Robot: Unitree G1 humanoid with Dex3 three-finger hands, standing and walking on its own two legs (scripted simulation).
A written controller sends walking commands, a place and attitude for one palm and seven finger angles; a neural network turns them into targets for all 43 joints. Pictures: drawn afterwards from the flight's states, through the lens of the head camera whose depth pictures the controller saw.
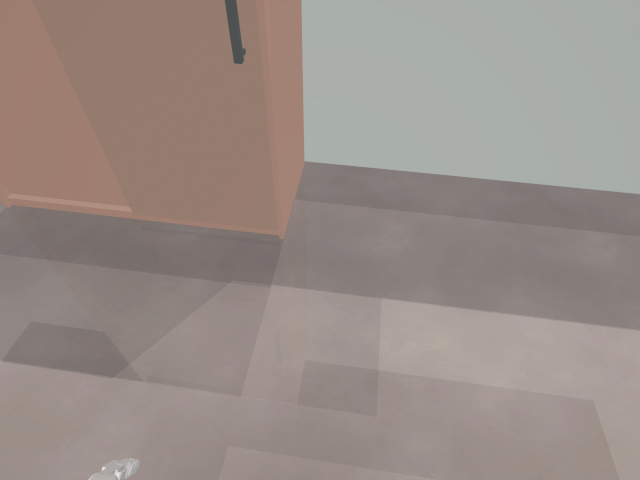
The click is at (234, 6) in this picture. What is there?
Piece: wardrobe's sliding door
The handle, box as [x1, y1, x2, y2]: [225, 0, 245, 63]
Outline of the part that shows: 225,0 233,59 235,63 241,63 243,61 245,49 241,47 236,2 235,0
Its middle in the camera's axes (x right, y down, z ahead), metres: -0.23 -0.62 +0.97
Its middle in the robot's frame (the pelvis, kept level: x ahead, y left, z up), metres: +1.15 +0.30 +0.18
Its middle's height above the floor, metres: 0.95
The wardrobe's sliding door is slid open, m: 0.00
